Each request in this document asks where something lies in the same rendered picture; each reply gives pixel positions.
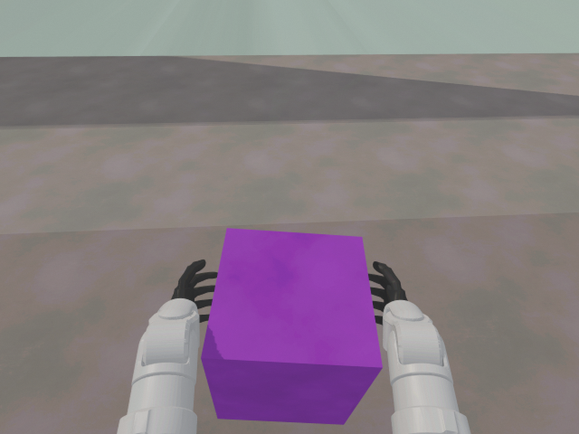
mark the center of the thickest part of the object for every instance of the left robot forearm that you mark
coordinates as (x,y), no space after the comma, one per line
(164,378)

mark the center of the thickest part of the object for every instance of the right robot forearm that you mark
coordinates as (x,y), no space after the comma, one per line
(420,374)

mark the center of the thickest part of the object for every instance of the robot right hand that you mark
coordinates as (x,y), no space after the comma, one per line
(392,288)

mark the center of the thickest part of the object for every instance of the robot left hand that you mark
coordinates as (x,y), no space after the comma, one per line
(186,286)

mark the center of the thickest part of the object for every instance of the carton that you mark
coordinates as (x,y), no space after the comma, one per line
(291,334)

